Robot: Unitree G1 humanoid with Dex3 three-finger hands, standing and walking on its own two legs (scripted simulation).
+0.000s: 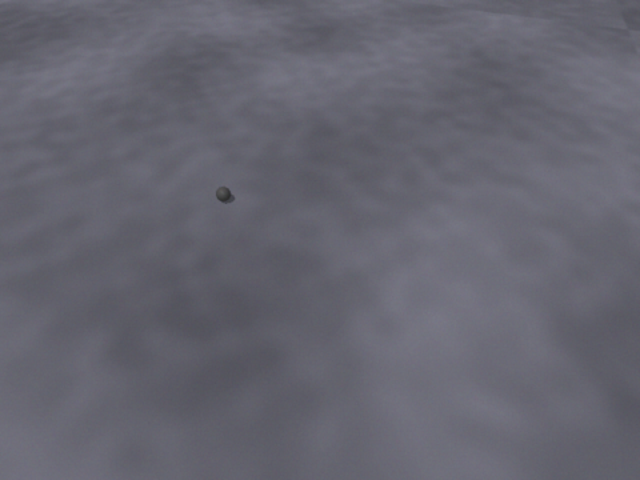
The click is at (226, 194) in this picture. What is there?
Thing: free ball
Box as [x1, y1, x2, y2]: [216, 187, 230, 200]
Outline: 218,188 216,191 216,196 220,200 226,200 230,195 229,190 225,187
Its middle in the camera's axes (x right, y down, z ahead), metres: -0.45 -0.20 +1.81
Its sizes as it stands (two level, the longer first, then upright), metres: 0.068 0.068 0.068
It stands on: the floor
